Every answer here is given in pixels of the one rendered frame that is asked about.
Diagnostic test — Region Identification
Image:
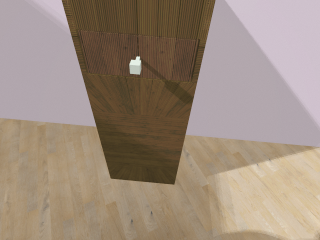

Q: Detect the cabinet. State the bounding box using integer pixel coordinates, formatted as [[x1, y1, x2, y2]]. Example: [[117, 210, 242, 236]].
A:
[[61, 0, 216, 185]]

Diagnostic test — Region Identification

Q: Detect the handle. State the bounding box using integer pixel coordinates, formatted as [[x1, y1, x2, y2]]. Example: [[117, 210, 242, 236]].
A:
[[129, 56, 142, 75]]

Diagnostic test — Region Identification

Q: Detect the drawer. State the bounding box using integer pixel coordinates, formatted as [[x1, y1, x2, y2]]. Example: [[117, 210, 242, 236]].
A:
[[78, 29, 199, 82]]

